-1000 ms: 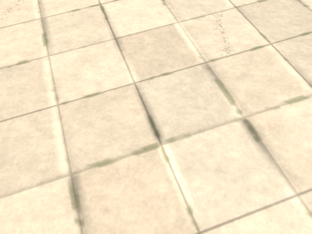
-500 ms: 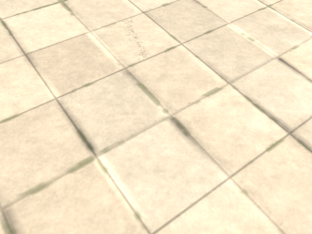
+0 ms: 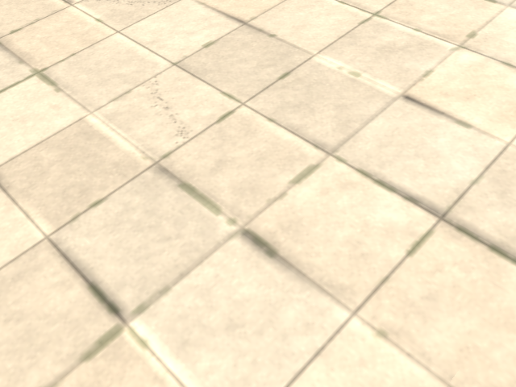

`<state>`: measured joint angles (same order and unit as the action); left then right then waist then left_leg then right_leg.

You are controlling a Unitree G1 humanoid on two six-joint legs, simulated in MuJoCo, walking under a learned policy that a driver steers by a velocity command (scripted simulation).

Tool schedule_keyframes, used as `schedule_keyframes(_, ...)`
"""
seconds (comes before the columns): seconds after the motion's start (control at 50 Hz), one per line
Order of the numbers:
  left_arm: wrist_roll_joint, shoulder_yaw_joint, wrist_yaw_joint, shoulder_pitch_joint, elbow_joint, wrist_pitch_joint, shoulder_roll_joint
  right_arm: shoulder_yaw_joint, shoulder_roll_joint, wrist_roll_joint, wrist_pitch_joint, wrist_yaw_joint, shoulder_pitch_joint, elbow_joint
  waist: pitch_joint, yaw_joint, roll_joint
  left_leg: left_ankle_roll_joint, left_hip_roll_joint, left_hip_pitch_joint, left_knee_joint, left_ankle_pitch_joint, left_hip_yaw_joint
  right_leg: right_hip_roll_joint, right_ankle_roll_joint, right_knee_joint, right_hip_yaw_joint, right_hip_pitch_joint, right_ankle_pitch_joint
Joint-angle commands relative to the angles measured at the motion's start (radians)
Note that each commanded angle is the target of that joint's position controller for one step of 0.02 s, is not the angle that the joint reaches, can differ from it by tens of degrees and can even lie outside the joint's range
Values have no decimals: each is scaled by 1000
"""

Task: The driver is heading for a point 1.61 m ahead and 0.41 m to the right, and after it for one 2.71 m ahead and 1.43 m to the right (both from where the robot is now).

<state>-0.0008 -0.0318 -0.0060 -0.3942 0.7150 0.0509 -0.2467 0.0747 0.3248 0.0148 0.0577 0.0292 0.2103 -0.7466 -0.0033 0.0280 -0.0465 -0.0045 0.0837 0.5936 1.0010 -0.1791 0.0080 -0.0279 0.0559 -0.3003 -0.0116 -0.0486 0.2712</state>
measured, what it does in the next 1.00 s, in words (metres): walks ahead, turning right: left foot, then right foot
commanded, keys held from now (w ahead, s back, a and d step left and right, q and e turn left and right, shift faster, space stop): w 0.30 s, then w+e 0.70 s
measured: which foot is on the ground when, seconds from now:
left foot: up 0.00-0.28, down 0.30-0.84, up 0.86-1.00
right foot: down 0.00-0.30, up 0.32-0.82, down 0.84-1.00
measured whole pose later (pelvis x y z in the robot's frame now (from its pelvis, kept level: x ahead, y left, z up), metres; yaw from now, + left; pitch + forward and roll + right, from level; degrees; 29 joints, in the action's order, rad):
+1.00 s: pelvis +0.55 -0.05 -0.01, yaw -19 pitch +1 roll +0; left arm -0.01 -0.07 -0.03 -0.27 0.67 0.05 -0.29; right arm 0.04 0.31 0.00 0.11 0.01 0.17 -0.75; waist 0.07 0.02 -0.02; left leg 0.00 0.06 0.47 1.16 -0.35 -0.05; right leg -0.10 0.10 -0.46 -0.02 -0.31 0.16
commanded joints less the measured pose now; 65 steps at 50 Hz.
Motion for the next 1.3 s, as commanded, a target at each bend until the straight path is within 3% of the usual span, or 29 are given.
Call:
schedule_keyframes(0.02, 1, -43, 12, 12, -45, 20, -161, 4, 43, -3, 23, 3, -131, 89, 80, 17, 135, -27, 15, 211, -108, 139, -13, 220, 135, 171, -166, 76, -238)
schedule_keyframes(0.12, -6, -48, 18, -55, 9, 20, -186, -20, 10, 8, 33, 25, -283, 137, 134, 64, 135, -21, -26, 109, -373, 273, 22, 221, 130, 197, -103, 29, -261)
schedule_keyframes(0.2, -19, -55, 21, -78, 50, 11, -202, -22, 25, 9, 46, 47, -323, 161, 147, 46, 135, 34, -46, 83, -476, 218, 15, 273, 119, 145, -102, 124, -380)
schedule_keyframes(0.24, -17, -62, 25, -66, 59, 4, -223, -10, 54, 3, 45, 43, -266, 152, 84, 3, 162, 69, -87, -24, -487, 146, 41, 276, 97, 47, -90, 174, -673)
schedule_keyframes(0.28, -9, -60, 31, -48, 61, -11, -229, 23, 121, 2, 37, 21, -32, 95, -93, -124, 178, 128, -143, -360, -494, 134, 88, 224, 58, -249, -42, 138, -1003)
schedule_keyframes(0.3, 7, -46, 35, -57, 45, -11, -202, 36, 167, -5, 30, 7, 151, 59, -237, -195, 126, 186, -2, -715, -431, 148, -67, 193, 31, -519, -46, -93, -770)
schedule_keyframes(0.32, 1, -2, 18, -216, 33, 5, -40, 53, 248, -18, 32, 9, 230, 35, -425, -109, -187, 368, 294, -1087, -519, -132, -609, -18, -42, -945, -56, -495, 59)
schedule_keyframes(0.34, -26, -23, 14, -130, 55, 27, -147, 26, 134, -10, 33, 6, 225, 34, -427, -166, -140, 342, 308, -1038, -684, -252, -767, -31, -33, -1059, -193, -584, 277)
schedule_keyframes(0.36, -61, -45, 10, -8, 12, 36, -204, 15, 107, -10, 32, -3, 139, 37, -214, -152, -101, 285, 281, -875, -715, -248, -583, 24, -27, -1080, -165, -663, 221)
schedule_keyframes(0.38, -57, -38, 13, 48, -4, 41, -194, 9, 87, -13, 31, -8, 74, 40, -114, -115, -6, 253, 248, -713, -737, -156, -451, 84, -21, -1024, -127, -638, 133)
schedule_keyframes(0.4, -39, -41, 16, 77, -5, 38, -178, 3, 61, -20, 36, -8, 30, 36, -42, -82, 20, 236, 207, -582, -768, -62, -353, 116, -25, -962, -110, -607, 80)
schedule_keyframes(0.46, -34, -41, 20, -4, 32, -5, -122, 1, 32, -30, 63, -4, -18, 20, -11, -15, -35, 229, 157, -411, -861, 30, -183, 160, -39, -897, -109, -478, 11)
schedule_keyframes(0.54, -20, -40, 29, 83, -4, -25, -106, 12, 65, -28, 77, -8, -14, -20, 63, -17, -15, 225, 155, -391, -914, 127, -40, 173, -66, -764, -124, -594, -127)
schedule_keyframes(0.62, -19, -29, 0, 207, -39, -1, -81, 15, 92, -24, 65, -22, 0, -32, 81, -61, 9, 188, 117, -442, -913, 209, 99, 155, -61, -492, -49, -575, -345)
schedule_keyframes(0.72, -22, -21, -37, 353, -118, 1, -73, 28, 137, -2, 24, -29, 93, -70, 117, -116, 29, 174, 186, -645, -857, 292, 143, 134, -25, -330, 14, -643, -303)
schedule_keyframes(0.78, -19, -42, -50, 319, -146, -5, -114, 40, 173, 9, -5, -38, 76, -65, 58, -64, -15, 140, 201, -729, -697, 682, 180, 64, 26, -312, 83, -550, -148)
schedule_keyframes(0.82, -22, -87, -43, 96, -102, -12, -189, 39, 179, 13, -23, -49, 45, -51, -75, 71, -21, 100, 161, -667, -369, 860, 221, -24, 85, -264, 120, -249, -130)
schedule_keyframes(0.84, -26, -122, -25, -77, -61, -22, -262, 23, 145, -2, -19, -54, 56, -37, -171, 148, 54, 57, 121, -450, -81, 638, 222, 25, 135, -237, -10, 60, -145)
schedule_keyframes(0.86, -34, -140, -14, -57, -65, -19, -377, -25, -8, -37, 7, -38, 154, 20, -240, 22, 328, -11, -87, 19, 281, -297, 165, 285, 316, -168, -569, 392, 16)
schedule_keyframes(0.88, -25, -115, -21, -78, -104, 0, -300, -21, 60, -8, 48, -23, 78, 29, -383, 82, 218, -4, -130, 145, 415, -421, -82, 367, 378, -18, -853, 474, 123)
schedule_keyframes(0.9, -13, -97, -24, -44, -95, 13, -240, -6, 117, 30, 71, -12, -26, 62, -248, 101, 165, 22, -73, 227, 403, -325, -109, 339, 316, 7, -701, 397, 52)
schedule_keyframes(0.92, -17, -89, -24, 13, -97, 19, -218, -13, 106, 25, 85, -14, -47, 71, -153, 60, 93, 36, -28, 206, 315, -236, -102, 294, 279, 2, -569, 257, -50)
schedule_keyframes(0.94, -16, -80, -23, 83, -109, 19, -191, -10, 105, -1, 88, -20, -52, 62, -92, 18, 49, 30, 4, 149, 221, -187, -98, 255, 252, 10, -474, 122, -167)
schedule_keyframes(0.98, -1, -67, -15, 143, -135, 20, -163, -1, 113, -17, 68, -18, -23, 57, -63, -34, 76, 7, 27, 40, 141, -133, -101, 213, 248, 51, -395, -22, -307)
schedule_keyframes(1.02, -10, -71, -4, 141, -127, 24, -181, -7, 85, -29, 48, -19, -15, 56, -41, -48, 68, -32, 23, 17, 56, -105, -76, 195, 254, 70, -333, -103, -395)
schedule_keyframes(1.14, -18, -83, 24, 68, -85, 8, -223, -32, 31, -21, 43, -13, -227, 112, 17, 31, 117, -76, -61, -89, -381, 247, -45, 103, 169, 61, -235, -226, -230)
schedule_keyframes(1.24, -26, -83, 28, 34, -57, -3, -209, -7, 91, -6, 61, -2, -242, 129, 12, 22, 155, -31, -72, -139, -493, 188, -101, 163, 137, -56, -375, -116, -136)
schedule_keyframes(1.28, -22, -81, 27, 57, -60, -11, -195, 9, 108, -6, 70, -5, -150, 106, -6, -31, 178, 6, -78, -251, -529, 120, -78, 152, 112, -138, -400, -109, -171)
schedule_keyframes(1.3, -15, -66, 25, 55, -62, -11, -154, 24, 133, -16, 75, -9, -48, 83, -73, -78, 163, 38, -51, -401, -541, 119, -79, 104, 81, -261, -355, -128, -218)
